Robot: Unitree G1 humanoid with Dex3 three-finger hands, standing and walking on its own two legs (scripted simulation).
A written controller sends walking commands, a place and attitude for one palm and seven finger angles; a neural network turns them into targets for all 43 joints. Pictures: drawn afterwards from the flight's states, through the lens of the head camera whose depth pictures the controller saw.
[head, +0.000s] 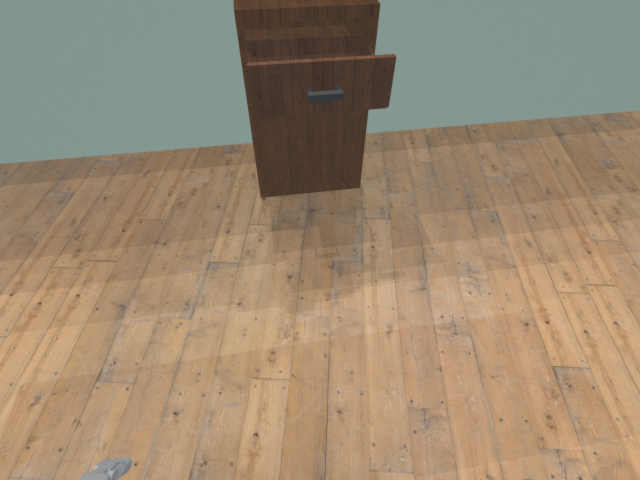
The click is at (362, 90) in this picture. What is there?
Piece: drawer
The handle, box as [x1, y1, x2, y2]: [307, 85, 343, 102]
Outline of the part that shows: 343,92 338,85 336,86 335,90 311,92 309,87 307,87 309,102 341,100 343,99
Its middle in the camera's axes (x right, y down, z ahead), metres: +0.01 -0.43 +1.14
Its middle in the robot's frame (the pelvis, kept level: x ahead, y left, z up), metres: +1.14 +0.05 -0.09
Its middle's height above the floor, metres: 0.68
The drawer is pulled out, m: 0.30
